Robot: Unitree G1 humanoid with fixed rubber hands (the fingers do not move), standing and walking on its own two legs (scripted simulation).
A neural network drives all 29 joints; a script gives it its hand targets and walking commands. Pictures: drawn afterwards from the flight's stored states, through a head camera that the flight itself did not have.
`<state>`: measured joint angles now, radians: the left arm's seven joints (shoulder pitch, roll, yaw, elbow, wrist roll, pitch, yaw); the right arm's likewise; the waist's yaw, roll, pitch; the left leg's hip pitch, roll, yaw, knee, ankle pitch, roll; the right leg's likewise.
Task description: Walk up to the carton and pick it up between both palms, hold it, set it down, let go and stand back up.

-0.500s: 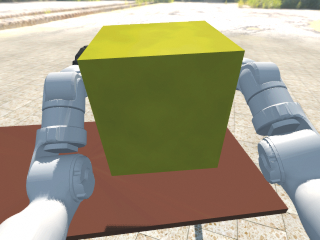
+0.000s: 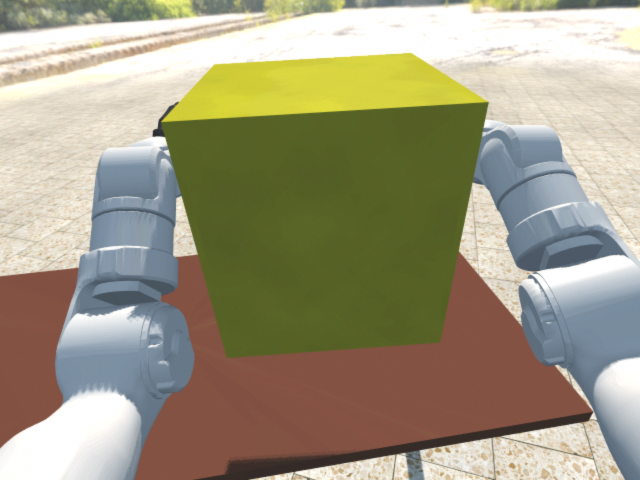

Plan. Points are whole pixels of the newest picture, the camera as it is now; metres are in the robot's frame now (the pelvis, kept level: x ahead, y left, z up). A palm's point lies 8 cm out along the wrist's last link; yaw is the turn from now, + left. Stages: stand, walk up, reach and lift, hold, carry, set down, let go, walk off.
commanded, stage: hold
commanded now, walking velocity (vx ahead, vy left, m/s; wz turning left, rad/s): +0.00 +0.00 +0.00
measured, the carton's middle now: (323, 198) +0.37 -0.01 +0.27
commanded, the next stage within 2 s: none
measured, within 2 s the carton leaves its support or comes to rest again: neither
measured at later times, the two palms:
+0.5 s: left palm (164, 154) +0.37 +0.17 +0.34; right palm (463, 129) +0.38 -0.17 +0.35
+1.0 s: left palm (181, 164) +0.38 +0.16 +0.32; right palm (473, 136) +0.38 -0.18 +0.34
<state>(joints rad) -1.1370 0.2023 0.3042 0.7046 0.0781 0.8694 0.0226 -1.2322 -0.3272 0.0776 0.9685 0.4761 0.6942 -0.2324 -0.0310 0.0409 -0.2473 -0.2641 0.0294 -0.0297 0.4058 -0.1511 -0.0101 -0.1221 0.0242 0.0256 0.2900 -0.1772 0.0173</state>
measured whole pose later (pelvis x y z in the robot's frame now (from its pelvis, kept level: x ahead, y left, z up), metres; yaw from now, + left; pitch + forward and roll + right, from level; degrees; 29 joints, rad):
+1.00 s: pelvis +0.00 -0.01 +0.00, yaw +0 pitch +1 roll -2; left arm -1.11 0.20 0.29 0.64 0.06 0.88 0.03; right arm -1.25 -0.33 0.07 0.95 0.48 0.71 -0.24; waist -0.05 0.02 -0.25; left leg -0.28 0.04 -0.03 0.41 -0.15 -0.02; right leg -0.14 0.04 0.03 0.29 -0.17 0.01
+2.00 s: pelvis +0.00 +0.00 +0.00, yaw +0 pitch +1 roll -2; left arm -1.13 0.20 0.30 0.69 0.06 0.87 0.05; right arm -1.26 -0.33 0.07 1.00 0.47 0.70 -0.22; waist -0.03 0.03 -0.26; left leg -0.29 0.04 -0.03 0.40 -0.14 -0.02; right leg -0.15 0.03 0.03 0.29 -0.17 0.01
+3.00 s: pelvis -0.01 +0.00 +0.00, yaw -1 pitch +2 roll -2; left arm -1.14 0.19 0.31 0.70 0.07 0.85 0.06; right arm -1.25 -0.33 0.07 0.99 0.47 0.70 -0.22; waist -0.03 0.03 -0.26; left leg -0.29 0.04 -0.02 0.40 -0.14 -0.02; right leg -0.16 0.04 0.04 0.29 -0.16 0.01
